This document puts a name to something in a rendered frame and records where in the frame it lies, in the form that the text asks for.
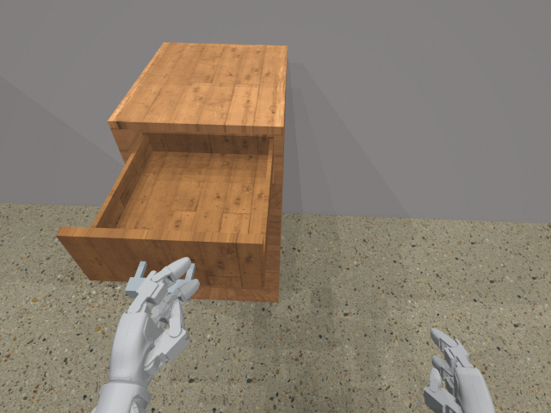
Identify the robot left forearm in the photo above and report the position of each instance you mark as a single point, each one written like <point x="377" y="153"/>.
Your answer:
<point x="123" y="396"/>

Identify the handle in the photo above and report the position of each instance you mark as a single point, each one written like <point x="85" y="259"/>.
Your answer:
<point x="135" y="282"/>

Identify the cabinet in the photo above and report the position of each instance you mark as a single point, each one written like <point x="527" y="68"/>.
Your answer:
<point x="214" y="88"/>

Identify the drawer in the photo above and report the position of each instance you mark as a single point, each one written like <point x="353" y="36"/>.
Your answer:
<point x="205" y="196"/>

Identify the robot left hand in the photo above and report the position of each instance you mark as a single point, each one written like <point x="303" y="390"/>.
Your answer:
<point x="131" y="356"/>

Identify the robot right hand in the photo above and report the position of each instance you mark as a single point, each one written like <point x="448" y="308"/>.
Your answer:
<point x="467" y="389"/>

